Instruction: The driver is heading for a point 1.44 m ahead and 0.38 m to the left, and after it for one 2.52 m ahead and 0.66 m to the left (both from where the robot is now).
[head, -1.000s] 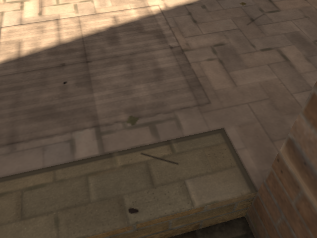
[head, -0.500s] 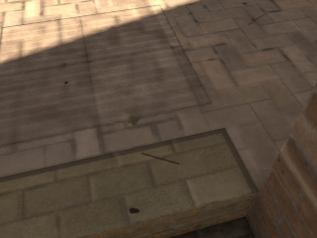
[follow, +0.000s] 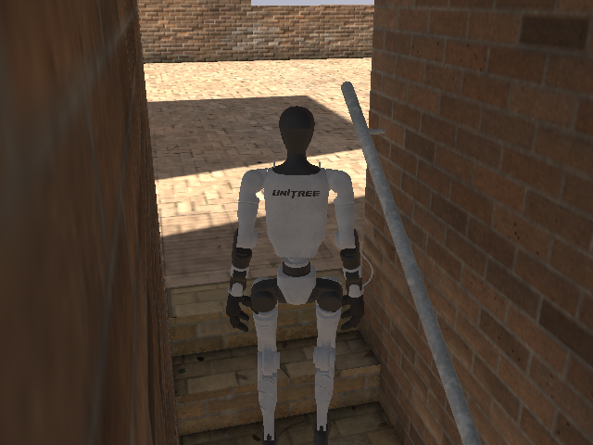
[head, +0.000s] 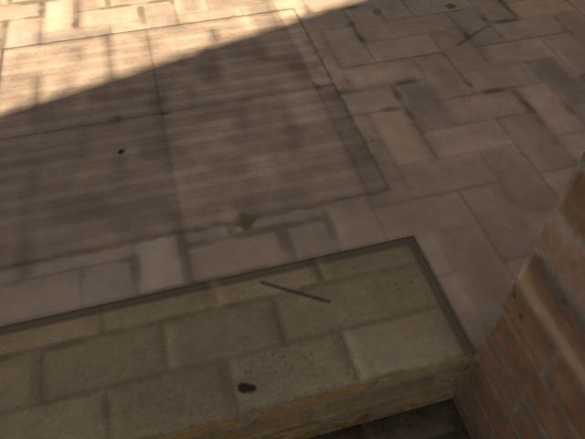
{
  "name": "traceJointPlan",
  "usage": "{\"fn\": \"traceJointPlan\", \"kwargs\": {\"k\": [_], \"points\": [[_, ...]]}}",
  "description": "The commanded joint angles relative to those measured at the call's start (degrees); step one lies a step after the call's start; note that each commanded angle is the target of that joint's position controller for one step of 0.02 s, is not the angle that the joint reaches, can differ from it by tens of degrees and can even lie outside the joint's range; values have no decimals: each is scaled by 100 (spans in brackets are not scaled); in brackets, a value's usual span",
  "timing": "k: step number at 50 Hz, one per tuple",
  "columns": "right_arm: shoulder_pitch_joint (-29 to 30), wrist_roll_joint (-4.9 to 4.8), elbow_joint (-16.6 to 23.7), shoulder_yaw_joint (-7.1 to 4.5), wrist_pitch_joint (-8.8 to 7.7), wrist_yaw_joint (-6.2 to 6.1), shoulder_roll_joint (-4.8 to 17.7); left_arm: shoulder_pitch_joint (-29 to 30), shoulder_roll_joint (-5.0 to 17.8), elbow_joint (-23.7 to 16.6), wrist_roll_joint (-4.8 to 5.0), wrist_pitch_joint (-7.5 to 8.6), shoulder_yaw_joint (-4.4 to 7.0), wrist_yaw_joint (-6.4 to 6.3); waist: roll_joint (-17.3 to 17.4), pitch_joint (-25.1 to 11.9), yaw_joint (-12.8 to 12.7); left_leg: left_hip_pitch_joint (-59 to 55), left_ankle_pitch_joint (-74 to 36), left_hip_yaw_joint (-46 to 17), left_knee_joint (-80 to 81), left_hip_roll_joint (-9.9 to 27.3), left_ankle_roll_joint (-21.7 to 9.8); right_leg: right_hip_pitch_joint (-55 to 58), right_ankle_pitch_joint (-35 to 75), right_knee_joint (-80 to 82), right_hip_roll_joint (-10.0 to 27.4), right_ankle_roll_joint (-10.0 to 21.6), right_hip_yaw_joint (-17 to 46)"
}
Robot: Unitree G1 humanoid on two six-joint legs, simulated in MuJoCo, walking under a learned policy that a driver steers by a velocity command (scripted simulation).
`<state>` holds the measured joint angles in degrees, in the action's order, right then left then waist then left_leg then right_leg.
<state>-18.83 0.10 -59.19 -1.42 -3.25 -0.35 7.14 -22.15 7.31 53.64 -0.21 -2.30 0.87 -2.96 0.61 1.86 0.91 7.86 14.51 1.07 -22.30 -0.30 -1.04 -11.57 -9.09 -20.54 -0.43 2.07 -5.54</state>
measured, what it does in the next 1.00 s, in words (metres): stands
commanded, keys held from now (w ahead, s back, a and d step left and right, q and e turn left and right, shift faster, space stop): w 1.00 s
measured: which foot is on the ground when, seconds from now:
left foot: down 0.00-1.00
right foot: down 0.00-1.00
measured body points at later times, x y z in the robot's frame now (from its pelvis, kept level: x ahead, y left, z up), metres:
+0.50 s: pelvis +0.00 +0.00 +0.00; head +0.02 +0.00 +0.45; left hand -0.01 +0.22 -0.15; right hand +0.00 -0.21 -0.16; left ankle -0.03 +0.11 -0.75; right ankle +0.02 -0.10 -0.75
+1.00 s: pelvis +0.00 +0.00 +0.00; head +0.02 +0.00 +0.45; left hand -0.01 +0.22 -0.15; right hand +0.00 -0.21 -0.16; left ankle -0.03 +0.11 -0.75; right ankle +0.02 -0.10 -0.75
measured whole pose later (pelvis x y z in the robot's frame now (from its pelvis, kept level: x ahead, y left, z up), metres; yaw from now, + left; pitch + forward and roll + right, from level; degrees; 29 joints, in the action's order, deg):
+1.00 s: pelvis +0.00 +0.00 +0.00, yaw +0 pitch +0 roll +0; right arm -18.7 0.1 -59.2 -1.5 -3.2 -0.3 7.2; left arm -22.2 7.3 53.7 -0.2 -2.2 0.9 -2.9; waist 0.7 1.9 0.9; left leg 8.0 14.5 1.5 -22.4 0.0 -0.9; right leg -11.6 -9.1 -20.5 -0.3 2.0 -5.7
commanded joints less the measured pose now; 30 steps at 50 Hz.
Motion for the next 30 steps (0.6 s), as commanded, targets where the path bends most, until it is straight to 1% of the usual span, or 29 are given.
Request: {"fn": "traceJointPlan", "kwargs": {"k": [1,2,3,4,5,6,7,8,9,10,11,12,13,14,15,16,17,18,20,21,22,23,25,26,27,28,30], "points": [[-379,-6,135,-13,-61,33,244,-505,404,-120,-13,21,74,-13,29,209,-4,781,-292,-451,550,720,-74,537,678,262,817,242,686],[-389,-9,130,-11,-66,34,245,-512,403,-123,-16,16,74,-14,36,195,-11,785,-300,-448,548,717,-70,558,704,260,823,242,685],[-348,9,160,-10,-47,29,264,-579,435,-84,18,39,90,-7,46,180,-24,759,-222,-457,542,722,-93,542,580,278,830,243,676],[-380,-7,134,-13,-61,33,246,-505,405,-120,-13,22,73,-12,28,208,-4,780,-291,-448,549,720,-73,537,683,262,819,241,686],[-389,-9,130,-11,-66,34,246,-511,403,-123,-17,17,74,-13,35,195,-12,784,-299,-445,547,718,-69,558,708,260,824,242,685],[-349,9,159,-11,-46,30,266,-578,435,-84,17,40,90,-6,44,180,-24,758,-220,-454,541,722,-92,542,583,279,832,242,676],[-380,-7,133,-13,-60,33,248,-504,406,-120,-14,24,73,-11,26,208,-5,780,-290,-444,548,721,-72,537,686,262,820,240,686],[-390,-10,128,-12,-65,35,248,-510,404,-124,-17,18,74,-13,33,194,-12,784,-297,-441,546,718,-68,558,710,260,826,241,685],[-350,9,158,-11,-46,30,267,-577,436,-84,17,41,89,-6,42,179,-25,758,-218,-451,541,723,-91,541,585,279,833,241,676],[-381,-7,132,-14,-59,33,249,-504,406,-121,-14,25,73,-11,24,208,-5,779,-288,-441,548,721,-71,537,688,262,821,240,686],[-348,9,159,-9,-43,29,265,-572,431,-84,14,44,89,-5,43,185,-26,766,-208,-449,541,723,-93,541,575,284,834,240,676],[-384,-8,132,-13,-58,33,248,-500,405,-121,-15,26,73,-10,22,211,-4,780,-287,-440,549,722,-72,534,690,262,822,239,687],[-397,-11,126,-14,-65,34,253,-505,403,-126,-18,21,73,-11,29,196,-11,779,-300,-435,544,719,-67,553,717,259,827,241,685],[-397,-11,122,-15,-67,36,252,-512,407,-126,-16,19,73,-11,27,187,-13,773,-303,-434,544,718,-64,556,730,255,829,241,684],[-352,8,154,-13,-46,31,271,-579,438,-86,18,43,89,-4,40,174,-27,751,-219,-444,539,723,-88,542,594,278,836,240,676],[-335,12,161,-11,-37,28,264,-570,435,-80,18,51,89,-3,34,195,-22,761,-197,-446,543,726,-94,523,557,287,832,237,677],[-381,-7,133,-12,-54,32,247,-496,403,-121,-17,30,73,-9,22,216,-5,785,-278,-435,549,722,-72,534,681,266,823,237,688],[-398,-11,124,-13,-62,34,252,-501,402,-126,-19,23,73,-10,26,200,-10,781,-297,-431,545,720,-66,550,717,259,828,239,686],[-398,-12,118,-17,-68,37,255,-515,408,-128,-15,20,73,-10,25,183,-15,767,-303,-428,543,719,-61,556,734,254,831,239,684],[-349,9,152,-13,-46,32,269,-584,440,-86,19,44,90,-4,38,170,-30,750,-213,-439,540,724,-85,543,596,278,838,238,675],[-335,12,160,-12,-36,29,265,-571,439,-82,19,52,89,-2,32,194,-22,757,-195,-441,544,728,-92,521,556,285,833,236,677],[-380,-7,131,-13,-54,33,247,-496,403,-122,-17,31,73,-9,21,217,-6,785,-274,-429,550,724,-70,532,677,267,825,236,687],[-402,-12,118,-17,-66,36,257,-507,405,-129,-17,22,73,-10,22,192,-12,770,-301,-423,544,722,-60,548,727,255,830,239,683],[-354,8,149,-15,-46,31,272,-577,435,-88,16,45,89,-3,36,175,-28,751,-212,-434,539,726,-84,537,594,279,838,238,673],[-337,11,158,-13,-37,29,265,-569,436,-82,18,53,89,-1,31,195,-22,758,-194,-437,543,729,-91,519,560,286,834,235,675],[-381,-7,131,-13,-55,33,247,-497,403,-122,-17,32,73,-8,22,216,-6,783,-277,-425,549,726,-69,530,684,266,825,235,685],[-401,-11,119,-18,-67,37,256,-508,406,-128,-16,23,73,-9,24,190,-11,767,-304,-419,543,724,-59,548,733,254,831,238,681]]}}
